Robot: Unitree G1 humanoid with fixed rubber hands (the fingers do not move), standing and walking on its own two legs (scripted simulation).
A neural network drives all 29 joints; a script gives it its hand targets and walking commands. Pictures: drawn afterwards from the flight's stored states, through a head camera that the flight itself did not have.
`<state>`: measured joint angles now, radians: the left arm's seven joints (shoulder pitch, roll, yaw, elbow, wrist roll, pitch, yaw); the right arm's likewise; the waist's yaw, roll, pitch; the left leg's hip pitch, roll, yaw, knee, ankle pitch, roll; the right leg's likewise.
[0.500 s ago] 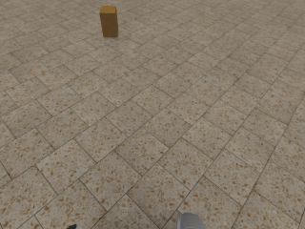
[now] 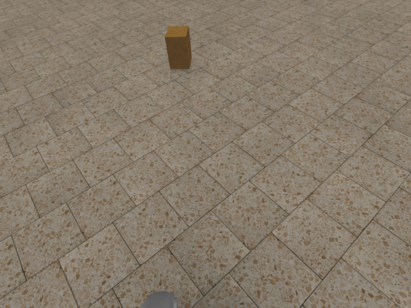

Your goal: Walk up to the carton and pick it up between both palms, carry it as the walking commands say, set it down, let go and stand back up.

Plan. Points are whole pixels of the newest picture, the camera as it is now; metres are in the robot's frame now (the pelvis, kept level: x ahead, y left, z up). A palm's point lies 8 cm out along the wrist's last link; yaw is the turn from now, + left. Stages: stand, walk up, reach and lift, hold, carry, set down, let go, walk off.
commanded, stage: walk up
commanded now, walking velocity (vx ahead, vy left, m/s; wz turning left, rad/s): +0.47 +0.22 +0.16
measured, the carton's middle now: (179, 48) +2.32 +0.26 -0.62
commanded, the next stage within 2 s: none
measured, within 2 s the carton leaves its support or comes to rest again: neither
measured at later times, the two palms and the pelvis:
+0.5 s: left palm (78, 242) +0.31 +0.33 -0.13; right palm (271, 259) +0.26 -0.14 -0.14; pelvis +0.24 +0.09 +0.00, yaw +1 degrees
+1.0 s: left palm (101, 195) +0.44 +0.31 -0.13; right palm (262, 168) +0.53 -0.17 -0.14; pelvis +0.47 +0.07 +0.00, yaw +2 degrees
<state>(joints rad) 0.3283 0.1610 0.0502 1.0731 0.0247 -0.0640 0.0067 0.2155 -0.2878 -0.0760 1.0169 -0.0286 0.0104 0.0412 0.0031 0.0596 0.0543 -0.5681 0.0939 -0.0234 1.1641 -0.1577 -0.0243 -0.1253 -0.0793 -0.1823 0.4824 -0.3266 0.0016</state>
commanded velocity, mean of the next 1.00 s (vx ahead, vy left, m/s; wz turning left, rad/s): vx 0.49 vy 0.12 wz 0.05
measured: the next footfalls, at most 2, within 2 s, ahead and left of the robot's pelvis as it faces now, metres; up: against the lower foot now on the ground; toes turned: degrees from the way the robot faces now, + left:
left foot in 0.22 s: +0.27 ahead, +0.18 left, +0.00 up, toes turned +10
right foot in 0.70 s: +0.48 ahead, -0.04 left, +0.00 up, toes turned -8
